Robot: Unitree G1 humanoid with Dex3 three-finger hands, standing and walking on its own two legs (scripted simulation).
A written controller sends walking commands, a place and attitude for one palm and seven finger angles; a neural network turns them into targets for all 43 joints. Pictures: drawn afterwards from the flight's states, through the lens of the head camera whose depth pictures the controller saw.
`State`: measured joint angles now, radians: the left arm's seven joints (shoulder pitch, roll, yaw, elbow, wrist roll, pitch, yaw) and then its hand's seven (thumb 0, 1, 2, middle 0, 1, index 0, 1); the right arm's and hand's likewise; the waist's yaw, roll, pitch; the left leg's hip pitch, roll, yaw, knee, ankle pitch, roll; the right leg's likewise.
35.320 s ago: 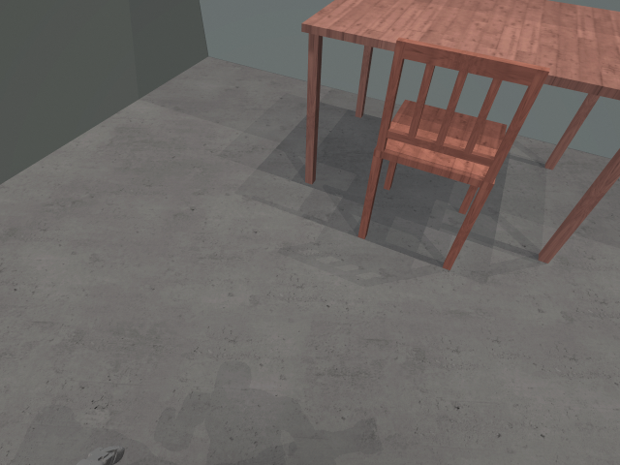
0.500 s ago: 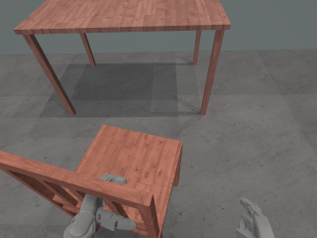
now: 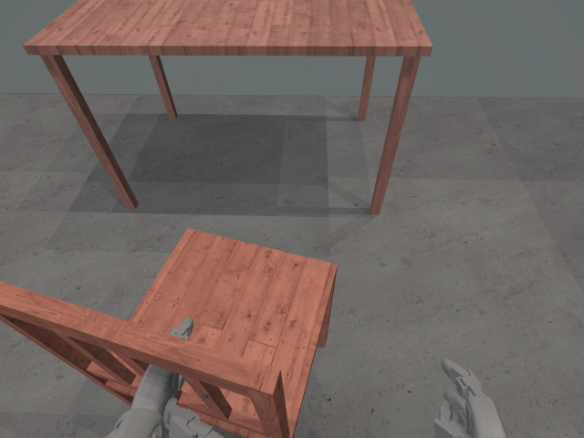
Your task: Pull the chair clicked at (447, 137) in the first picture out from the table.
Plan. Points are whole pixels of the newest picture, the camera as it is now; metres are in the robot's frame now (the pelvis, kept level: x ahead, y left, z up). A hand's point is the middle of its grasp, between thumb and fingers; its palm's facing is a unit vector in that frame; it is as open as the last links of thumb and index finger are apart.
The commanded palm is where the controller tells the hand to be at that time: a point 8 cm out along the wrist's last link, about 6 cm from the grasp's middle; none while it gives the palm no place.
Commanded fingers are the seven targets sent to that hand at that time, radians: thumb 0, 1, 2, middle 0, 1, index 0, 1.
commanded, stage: draw the fingers out of the gap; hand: left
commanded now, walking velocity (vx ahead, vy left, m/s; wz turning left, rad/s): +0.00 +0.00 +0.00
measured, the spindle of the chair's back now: (151, 372) +0.23 +0.21 -0.05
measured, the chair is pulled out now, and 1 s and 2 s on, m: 0.69 0.69 0.69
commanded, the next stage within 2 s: draw the hand back to the body in 0.68 s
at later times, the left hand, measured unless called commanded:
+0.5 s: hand out of the picture +0.12 +0.13 -0.02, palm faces -0.08 -0.99 -0.12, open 17.5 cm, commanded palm +0.10 +0.18 +0.00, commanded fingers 0.00 -0.55 0.20 0.00 0.00 0.00 0.00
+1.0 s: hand out of the picture +0.11 +0.14 +0.03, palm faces +0.06 -1.00 +0.00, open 17.5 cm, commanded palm +0.07 +0.20 +0.04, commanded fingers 0.00 -0.55 0.20 0.00 0.00 0.00 0.00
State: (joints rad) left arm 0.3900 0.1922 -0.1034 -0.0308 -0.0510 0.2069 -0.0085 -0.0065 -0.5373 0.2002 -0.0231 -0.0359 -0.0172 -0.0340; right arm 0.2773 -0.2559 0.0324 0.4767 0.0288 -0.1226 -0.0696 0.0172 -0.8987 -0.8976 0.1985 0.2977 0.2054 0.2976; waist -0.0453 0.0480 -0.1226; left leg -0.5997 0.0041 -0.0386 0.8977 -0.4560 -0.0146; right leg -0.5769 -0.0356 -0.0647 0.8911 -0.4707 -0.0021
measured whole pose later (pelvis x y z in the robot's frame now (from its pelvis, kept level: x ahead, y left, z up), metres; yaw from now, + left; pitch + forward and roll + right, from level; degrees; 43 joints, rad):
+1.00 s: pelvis -0.02 +0.01 -0.03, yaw +0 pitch +10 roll -2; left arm 0.86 0.16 -0.10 -0.44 -0.14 -0.13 -0.04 -0.01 -0.54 0.20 -0.01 0.00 -0.01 0.00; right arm 0.28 -0.20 -0.01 0.45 0.05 -0.20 -0.08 0.02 -0.90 -0.90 0.20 0.30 0.20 0.30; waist 0.02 0.04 -0.16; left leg -0.77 0.01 -0.06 1.11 -0.52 0.00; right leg -0.72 -0.03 -0.08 1.06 -0.52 0.01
